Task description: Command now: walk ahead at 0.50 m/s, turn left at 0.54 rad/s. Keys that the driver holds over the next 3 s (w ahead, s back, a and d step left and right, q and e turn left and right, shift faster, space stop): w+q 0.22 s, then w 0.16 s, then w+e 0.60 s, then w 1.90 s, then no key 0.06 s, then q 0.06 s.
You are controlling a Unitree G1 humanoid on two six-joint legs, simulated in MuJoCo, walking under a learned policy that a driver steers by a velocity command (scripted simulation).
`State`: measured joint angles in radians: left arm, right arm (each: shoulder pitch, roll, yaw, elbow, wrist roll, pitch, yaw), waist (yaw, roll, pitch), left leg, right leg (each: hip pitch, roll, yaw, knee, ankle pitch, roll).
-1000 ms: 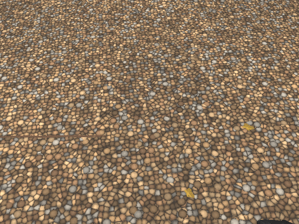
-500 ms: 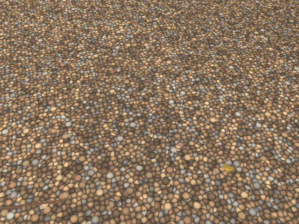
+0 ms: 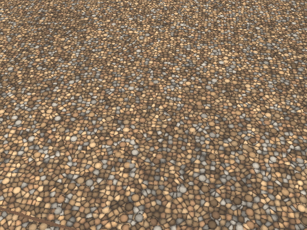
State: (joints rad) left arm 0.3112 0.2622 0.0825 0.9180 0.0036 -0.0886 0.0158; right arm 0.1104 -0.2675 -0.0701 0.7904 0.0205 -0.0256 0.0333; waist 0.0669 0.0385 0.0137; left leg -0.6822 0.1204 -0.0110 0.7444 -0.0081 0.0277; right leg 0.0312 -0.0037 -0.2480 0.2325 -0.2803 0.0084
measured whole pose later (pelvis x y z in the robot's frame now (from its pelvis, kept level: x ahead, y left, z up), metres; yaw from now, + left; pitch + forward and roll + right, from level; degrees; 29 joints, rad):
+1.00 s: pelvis +0.58 +0.05 +0.01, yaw -3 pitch +3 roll +0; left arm 0.33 0.27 0.06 0.78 -0.02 -0.05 0.00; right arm 0.08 -0.28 -0.05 0.68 -0.01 -0.10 0.00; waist 0.06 0.03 0.03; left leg -0.66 0.08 -0.11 0.68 -0.03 -0.06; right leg -0.16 0.12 0.13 0.34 -0.21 -0.09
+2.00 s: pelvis +1.11 -0.01 +0.01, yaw -8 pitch +2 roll -1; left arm 0.37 0.28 0.05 0.82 -0.01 -0.08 -0.01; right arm 0.12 -0.29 -0.04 0.75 0.01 -0.07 0.01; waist 0.07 0.04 0.00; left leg -0.68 0.12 -0.04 0.71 0.01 -0.02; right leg -0.07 0.06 -0.03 0.24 -0.21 -0.05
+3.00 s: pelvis +1.64 -0.11 +0.01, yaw -8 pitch +1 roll -1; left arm 0.32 0.26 0.05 0.88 0.01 -0.08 -0.01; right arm 0.15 -0.30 -0.06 0.81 0.00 -0.06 0.00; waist 0.04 0.05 0.03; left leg -0.66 0.12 -0.04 0.85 -0.10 -0.01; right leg -0.12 0.06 -0.06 0.26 -0.16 -0.07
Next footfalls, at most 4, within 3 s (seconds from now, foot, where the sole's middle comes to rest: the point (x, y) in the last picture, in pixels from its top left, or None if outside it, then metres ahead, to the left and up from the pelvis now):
0.12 left None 0.23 0.13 -0.78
0.68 right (173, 208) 0.59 -0.02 -0.78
1.16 left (135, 153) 0.86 0.18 -0.78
1.66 right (191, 121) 1.09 -0.11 -0.78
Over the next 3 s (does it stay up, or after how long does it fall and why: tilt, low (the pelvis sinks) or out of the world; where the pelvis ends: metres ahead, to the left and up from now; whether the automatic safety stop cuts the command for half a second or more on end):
stays up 1.64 -0.11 0.01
